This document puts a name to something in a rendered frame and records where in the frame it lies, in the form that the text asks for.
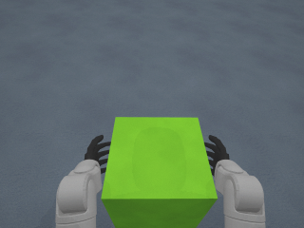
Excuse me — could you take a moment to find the robot right forearm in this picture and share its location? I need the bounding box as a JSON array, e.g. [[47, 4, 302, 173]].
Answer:
[[214, 160, 266, 228]]

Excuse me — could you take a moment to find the carton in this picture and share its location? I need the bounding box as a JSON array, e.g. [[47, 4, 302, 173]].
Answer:
[[101, 117, 218, 228]]

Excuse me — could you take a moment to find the right robot hand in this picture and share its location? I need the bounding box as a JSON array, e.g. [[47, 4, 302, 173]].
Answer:
[[204, 135, 230, 176]]

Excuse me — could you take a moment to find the robot left forearm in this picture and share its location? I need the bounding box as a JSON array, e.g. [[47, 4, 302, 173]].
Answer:
[[55, 160, 103, 228]]

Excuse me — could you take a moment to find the left robot hand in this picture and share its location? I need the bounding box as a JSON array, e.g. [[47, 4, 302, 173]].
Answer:
[[84, 135, 111, 174]]

